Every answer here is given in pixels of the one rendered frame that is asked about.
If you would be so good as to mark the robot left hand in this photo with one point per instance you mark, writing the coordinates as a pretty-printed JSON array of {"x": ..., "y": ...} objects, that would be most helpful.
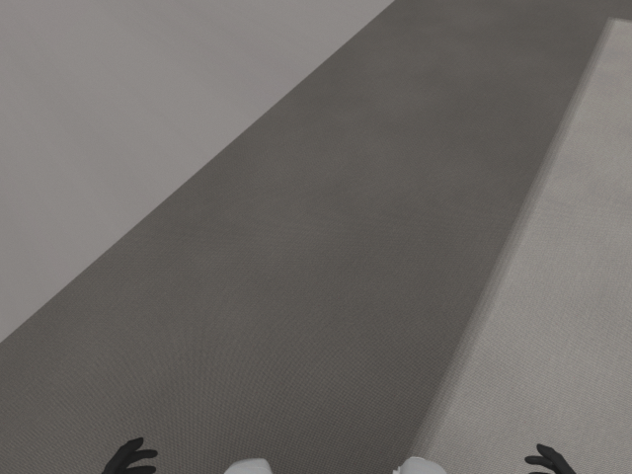
[{"x": 126, "y": 455}]

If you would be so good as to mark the robot right hand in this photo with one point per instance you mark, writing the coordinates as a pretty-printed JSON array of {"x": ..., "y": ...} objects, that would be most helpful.
[{"x": 549, "y": 459}]

